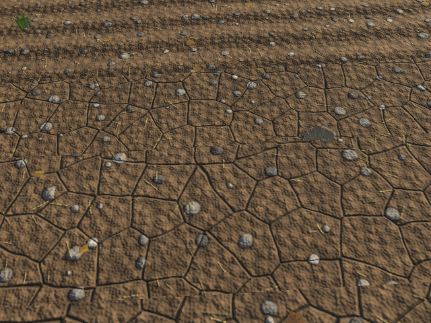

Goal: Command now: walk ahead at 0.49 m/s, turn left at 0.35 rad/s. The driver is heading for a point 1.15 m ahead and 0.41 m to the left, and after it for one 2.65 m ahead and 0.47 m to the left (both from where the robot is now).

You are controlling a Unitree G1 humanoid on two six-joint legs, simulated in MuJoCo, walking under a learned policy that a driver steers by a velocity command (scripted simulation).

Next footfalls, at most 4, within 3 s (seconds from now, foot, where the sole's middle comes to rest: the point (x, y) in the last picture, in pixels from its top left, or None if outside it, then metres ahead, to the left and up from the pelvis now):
0.26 left None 0.32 0.13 -0.76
1.00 right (241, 248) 0.78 -0.03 -0.94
1.48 left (166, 208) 0.96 0.27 -0.94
1.88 right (200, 168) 1.17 0.13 -0.94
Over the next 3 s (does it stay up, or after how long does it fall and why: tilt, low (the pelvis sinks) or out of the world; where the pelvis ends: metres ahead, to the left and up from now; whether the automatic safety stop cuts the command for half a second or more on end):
stays up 1.23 0.40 -0.27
